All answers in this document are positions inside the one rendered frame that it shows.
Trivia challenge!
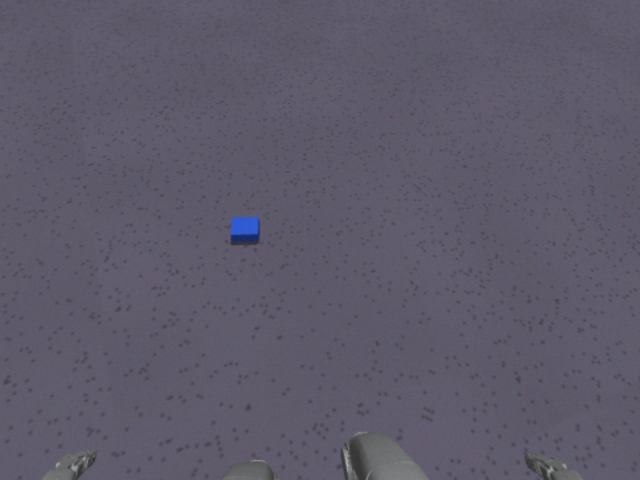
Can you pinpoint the small box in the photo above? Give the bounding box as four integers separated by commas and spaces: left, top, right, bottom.
231, 217, 260, 242

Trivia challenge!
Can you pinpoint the left robot hand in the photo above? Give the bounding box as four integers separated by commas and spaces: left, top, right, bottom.
42, 449, 97, 480

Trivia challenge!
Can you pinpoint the right robot hand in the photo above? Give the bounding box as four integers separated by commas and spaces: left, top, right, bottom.
525, 454, 583, 480

